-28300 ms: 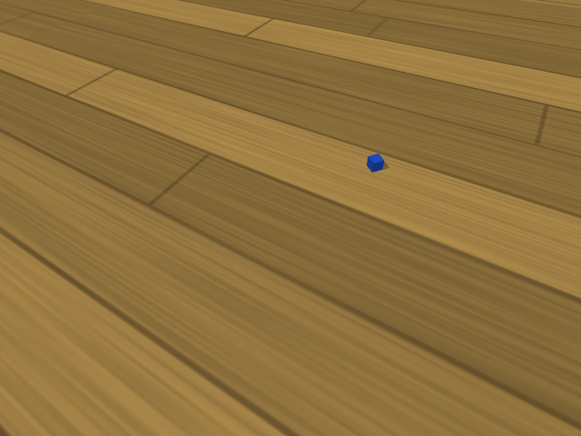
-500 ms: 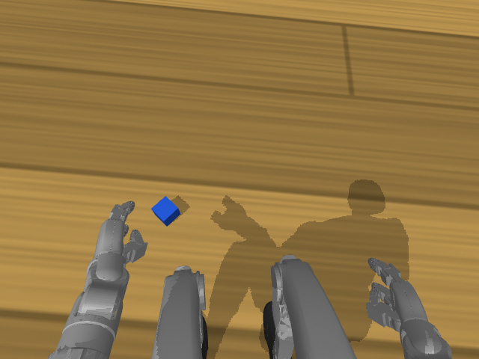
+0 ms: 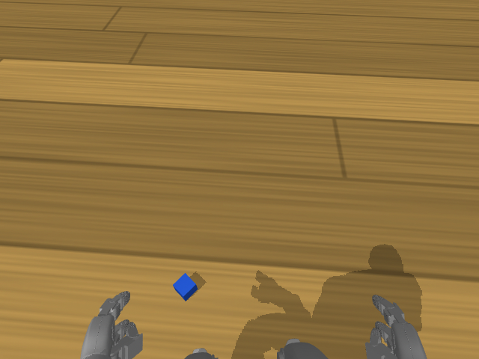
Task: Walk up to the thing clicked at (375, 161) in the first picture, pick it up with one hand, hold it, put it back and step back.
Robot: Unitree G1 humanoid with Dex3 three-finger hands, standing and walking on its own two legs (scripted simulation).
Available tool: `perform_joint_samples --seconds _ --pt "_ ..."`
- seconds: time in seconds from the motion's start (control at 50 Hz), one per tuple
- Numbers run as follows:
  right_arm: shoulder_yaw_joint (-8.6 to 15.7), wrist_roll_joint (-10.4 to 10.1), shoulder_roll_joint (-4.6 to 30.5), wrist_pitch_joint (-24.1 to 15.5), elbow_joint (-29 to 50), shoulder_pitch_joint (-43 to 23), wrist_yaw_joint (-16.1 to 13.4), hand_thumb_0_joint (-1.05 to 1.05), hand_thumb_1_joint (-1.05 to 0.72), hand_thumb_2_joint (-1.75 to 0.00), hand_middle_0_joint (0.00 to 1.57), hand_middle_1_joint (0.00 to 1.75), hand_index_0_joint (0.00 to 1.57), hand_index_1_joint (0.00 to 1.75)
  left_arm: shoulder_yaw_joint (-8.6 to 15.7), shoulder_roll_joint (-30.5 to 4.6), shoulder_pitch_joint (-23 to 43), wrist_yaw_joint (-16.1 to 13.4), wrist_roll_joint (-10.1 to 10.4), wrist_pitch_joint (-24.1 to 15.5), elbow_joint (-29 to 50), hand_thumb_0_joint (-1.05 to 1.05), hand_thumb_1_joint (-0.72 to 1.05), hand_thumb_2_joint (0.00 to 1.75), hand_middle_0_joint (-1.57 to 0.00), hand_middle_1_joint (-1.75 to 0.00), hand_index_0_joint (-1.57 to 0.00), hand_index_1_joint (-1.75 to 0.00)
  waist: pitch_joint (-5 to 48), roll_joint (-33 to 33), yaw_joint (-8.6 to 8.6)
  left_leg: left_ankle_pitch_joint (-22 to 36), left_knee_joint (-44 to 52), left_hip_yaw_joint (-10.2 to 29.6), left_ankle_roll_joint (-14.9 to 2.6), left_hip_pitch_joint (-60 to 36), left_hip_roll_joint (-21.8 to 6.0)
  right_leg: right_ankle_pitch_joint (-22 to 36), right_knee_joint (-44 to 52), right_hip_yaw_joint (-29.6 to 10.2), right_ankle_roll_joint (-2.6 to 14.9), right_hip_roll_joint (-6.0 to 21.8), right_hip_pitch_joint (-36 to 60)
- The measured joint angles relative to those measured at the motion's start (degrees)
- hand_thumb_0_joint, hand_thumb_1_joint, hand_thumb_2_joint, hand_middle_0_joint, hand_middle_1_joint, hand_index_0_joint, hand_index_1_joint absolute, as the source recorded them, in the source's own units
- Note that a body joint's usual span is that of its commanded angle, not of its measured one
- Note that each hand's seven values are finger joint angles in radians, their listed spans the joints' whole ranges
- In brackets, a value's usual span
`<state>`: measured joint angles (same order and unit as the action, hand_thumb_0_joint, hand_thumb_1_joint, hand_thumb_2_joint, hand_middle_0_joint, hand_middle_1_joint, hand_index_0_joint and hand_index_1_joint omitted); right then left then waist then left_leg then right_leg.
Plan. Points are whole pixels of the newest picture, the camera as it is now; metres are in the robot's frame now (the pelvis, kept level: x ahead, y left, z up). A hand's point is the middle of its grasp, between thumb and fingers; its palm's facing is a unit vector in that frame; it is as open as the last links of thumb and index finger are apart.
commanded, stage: home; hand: left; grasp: from above
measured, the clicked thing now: (185, 287) +0.47 +0.19 -0.67
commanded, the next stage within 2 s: none
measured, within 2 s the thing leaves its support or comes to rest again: neither
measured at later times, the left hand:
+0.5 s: hand (128, 358) +0.17 +0.18 -0.03, palm faces +0.06 -0.98 -0.19, open 7.8 cm
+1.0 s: hand (131, 355) +0.17 +0.17 -0.03, palm faces +0.06 -0.98 -0.20, open 7.6 cm
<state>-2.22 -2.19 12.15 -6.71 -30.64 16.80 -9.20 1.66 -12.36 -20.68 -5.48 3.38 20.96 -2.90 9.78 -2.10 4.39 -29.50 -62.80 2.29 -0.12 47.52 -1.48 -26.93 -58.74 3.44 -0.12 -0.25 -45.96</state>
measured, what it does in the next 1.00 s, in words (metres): stands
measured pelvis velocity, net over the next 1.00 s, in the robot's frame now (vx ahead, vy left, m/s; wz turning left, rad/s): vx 0.01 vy -0.01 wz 0.02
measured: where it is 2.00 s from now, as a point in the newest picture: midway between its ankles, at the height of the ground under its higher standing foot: outside the picture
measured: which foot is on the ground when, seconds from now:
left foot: down 0.00-1.00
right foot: down 0.00-1.00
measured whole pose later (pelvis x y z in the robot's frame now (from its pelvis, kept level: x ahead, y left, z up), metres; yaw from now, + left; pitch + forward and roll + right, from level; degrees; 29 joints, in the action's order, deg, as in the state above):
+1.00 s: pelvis +0.01 -0.01 +0.02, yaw +1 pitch +9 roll -2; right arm -1.8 -0.9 12.6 -13.8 -31.4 17.6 -10.6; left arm 1.4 -13.0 -28.6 -1.5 3.1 24.5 6.4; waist 9.1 -2.3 2.6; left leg -28.4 -57.2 2.8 0.3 38.3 -1.4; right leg -26.2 -53.5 4.0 0.2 -0.3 -36.6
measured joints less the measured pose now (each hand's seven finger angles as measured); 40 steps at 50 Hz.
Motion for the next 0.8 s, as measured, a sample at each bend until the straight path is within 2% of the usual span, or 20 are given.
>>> perform_joint_samples --seconds 0.1,0.2,0.44,0.62,0.8 --pt "0.1 0.2 0.2 -1.4 0.9 1.3 -0.9 0.01 -0.9 -0.89 0.21 0.3 0.2 0.3 -0.4 -0.3 -6.3 0.8 0.3 1.7 6.5 0.01 0.9 0.9 -0.2 -0.3 -0.2 -0.3 0.5 -0.7 -0.63 0.8 4.2 -0.1 -0.21 -5.7 0.0 1.0 4.6 -0.1 -0.21 0.0 5.9" --pt "0.0 0.5 0.1 -3.2 1.2 0.8 -1.3 0.01 -0.9 -0.89 0.21 0.3 0.2 0.3 -0.3 -0.7 -9.0 2.1 0.3 3.2 9.5 0.01 0.9 0.9 -0.2 -0.3 -0.2 -0.3 0.8 -0.9 -1.2 1.1 6.1 0.1 -0.26 -8.8 0.2 1.2 6.6 0.1 -0.28 0.1 9.2" --pt "-0.2 1.3 0.3 -6.3 1.3 -0.9 -1.1 0.01 -0.9 -0.89 0.21 0.3 0.2 0.3 -0.4 -0.5 -7.7 4.0 -0.3 4.3 8.4 0.01 0.86 0.87 -0.19 -0.29 -0.2 -0.29 -0.7 0.2 -2.0 1.4 6.4 0.7 0.03 -10.1 0.4 1.2 6.6 0.8 -0.04 0.3 10.6" --pt "-0.1 1.4 0.3 -6.3 0.0 0.0 -1.0 0.01 -0.9 -0.89 0.21 0.3 0.2 0.3 -0.4 -0.9 -7.9 3.8 -0.5 3.8 9.1 0.01 0.79 0.83 -0.19 -0.28 -0.19 -0.28 -1.0 0.0 -1.85 1.4 6.2 0.7 0.18 -9.8 0.3 1.1 6.3 0.7 0.11 0.2 10.3" --pt "0.1 1.3 0.3 -6.6 -0.6 1.0 -1.1 0.01 -0.9 -0.89 0.21 0.3 0.2 0.3 -0.2 -0.6 -8.1 3.9 -0.2 3.8 9.1 0.01 0.8 0.84 -0.19 -0.28 -0.19 -0.28 -1.0 -0.3 -1.65 1.4 5.9 0.4 0.29 -9.4 0.1 1.0 5.8 0.4 0.21 0.0 9.6"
